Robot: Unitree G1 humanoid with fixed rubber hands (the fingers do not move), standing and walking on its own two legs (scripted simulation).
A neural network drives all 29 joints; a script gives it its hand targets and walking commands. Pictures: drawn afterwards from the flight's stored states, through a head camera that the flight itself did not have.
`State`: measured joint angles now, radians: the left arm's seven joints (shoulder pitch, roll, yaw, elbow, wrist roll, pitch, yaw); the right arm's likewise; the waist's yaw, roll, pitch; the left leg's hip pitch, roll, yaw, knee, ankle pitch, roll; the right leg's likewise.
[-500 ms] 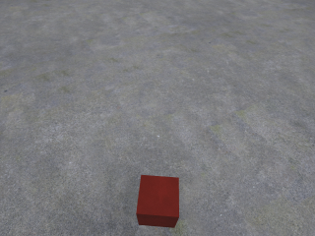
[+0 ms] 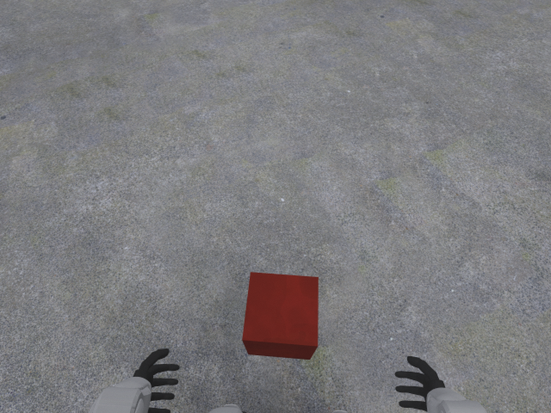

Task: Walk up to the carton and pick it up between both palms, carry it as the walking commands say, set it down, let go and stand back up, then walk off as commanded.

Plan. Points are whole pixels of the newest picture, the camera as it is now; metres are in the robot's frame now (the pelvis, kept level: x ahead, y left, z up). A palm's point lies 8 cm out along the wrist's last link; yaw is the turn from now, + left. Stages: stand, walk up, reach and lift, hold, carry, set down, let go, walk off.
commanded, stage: reach and lift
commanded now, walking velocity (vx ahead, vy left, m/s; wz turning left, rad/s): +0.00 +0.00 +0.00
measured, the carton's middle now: (281, 317) +0.40 +0.01 -0.64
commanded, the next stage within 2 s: none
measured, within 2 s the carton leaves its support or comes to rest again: neither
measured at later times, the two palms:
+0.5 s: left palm (159, 361) +0.20 +0.22 -0.16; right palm (411, 374) +0.20 -0.21 -0.16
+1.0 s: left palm (189, 280) +0.36 +0.20 -0.20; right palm (391, 295) +0.34 -0.21 -0.19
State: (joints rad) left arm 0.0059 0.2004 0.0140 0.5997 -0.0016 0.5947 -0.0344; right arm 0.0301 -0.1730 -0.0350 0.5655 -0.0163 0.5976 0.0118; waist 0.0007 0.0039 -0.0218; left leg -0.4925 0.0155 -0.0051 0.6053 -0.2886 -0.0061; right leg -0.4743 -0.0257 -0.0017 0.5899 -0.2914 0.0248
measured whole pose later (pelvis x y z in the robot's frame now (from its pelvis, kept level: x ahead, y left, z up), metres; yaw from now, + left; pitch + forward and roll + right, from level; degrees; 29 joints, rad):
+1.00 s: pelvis -0.08 +0.00 -0.10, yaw -1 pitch +34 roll -1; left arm -0.84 0.26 0.21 0.85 0.00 0.20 0.00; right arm -0.78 -0.17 -0.25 0.77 0.03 0.19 -0.06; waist -0.03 -0.01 -0.02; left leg -1.35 0.00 -0.03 1.09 -0.33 -0.01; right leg -1.34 -0.01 0.03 1.09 -0.34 0.04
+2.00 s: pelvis -0.10 +0.00 -0.27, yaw -2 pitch +49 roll -2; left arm -1.15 0.35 0.20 0.93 -0.08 0.10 0.03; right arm -1.07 -0.25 -0.24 0.83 0.11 0.10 -0.10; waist -0.02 -0.01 -0.04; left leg -2.11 -0.03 -0.06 1.75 -0.50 -0.04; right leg -2.09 0.04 0.04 1.74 -0.51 0.06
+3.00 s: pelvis -0.12 +0.00 -0.39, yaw -2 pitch +39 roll -1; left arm -1.37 0.40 0.03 1.16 -0.25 0.00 0.08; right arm -1.32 -0.32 -0.08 1.10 0.26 0.00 -0.14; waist -0.01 -0.01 0.29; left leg -2.31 -0.02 -0.05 2.17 -0.54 -0.04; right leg -2.30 0.04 0.04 2.16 -0.55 0.07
